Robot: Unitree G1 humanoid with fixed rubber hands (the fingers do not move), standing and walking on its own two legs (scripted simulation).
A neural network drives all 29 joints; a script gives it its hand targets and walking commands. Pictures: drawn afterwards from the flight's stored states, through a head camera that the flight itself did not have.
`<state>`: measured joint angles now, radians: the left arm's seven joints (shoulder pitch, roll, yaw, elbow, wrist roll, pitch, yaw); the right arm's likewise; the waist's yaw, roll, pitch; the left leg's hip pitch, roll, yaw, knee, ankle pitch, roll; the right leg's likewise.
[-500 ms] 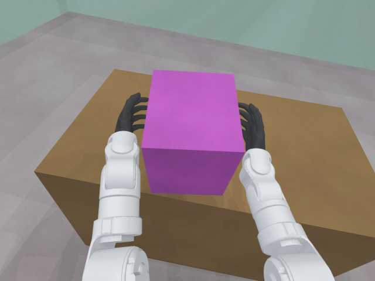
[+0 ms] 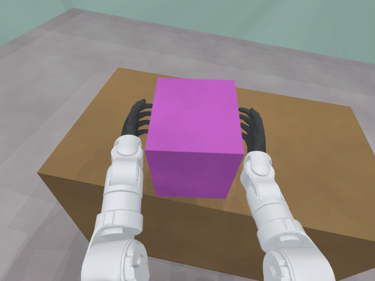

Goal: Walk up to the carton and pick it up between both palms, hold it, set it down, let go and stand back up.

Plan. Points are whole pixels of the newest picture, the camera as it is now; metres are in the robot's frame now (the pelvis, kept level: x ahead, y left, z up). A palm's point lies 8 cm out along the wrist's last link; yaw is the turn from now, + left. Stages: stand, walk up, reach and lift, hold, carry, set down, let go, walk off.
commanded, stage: set down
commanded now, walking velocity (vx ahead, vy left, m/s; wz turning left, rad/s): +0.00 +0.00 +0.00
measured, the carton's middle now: (193, 141) +0.41 +0.01 +0.07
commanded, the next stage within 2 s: none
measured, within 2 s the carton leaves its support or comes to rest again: rests again in 1.18 s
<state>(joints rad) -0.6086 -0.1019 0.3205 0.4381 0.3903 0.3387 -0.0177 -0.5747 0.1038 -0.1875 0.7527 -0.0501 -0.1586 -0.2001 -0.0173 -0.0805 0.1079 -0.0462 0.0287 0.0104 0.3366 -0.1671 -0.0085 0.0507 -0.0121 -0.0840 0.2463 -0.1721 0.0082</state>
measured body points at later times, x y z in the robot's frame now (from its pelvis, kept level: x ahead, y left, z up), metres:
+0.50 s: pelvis +0.00 +0.00 +0.00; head +0.01 +0.04 +0.45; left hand +0.41 +0.15 +0.08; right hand +0.39 -0.12 +0.09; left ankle +0.02 +0.12 -0.75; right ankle -0.01 -0.12 -0.75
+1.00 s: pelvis +0.02 +0.00 +0.00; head +0.07 +0.03 +0.45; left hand +0.43 +0.15 +0.04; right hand +0.42 -0.12 +0.05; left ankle +0.02 +0.12 -0.75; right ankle -0.01 -0.12 -0.75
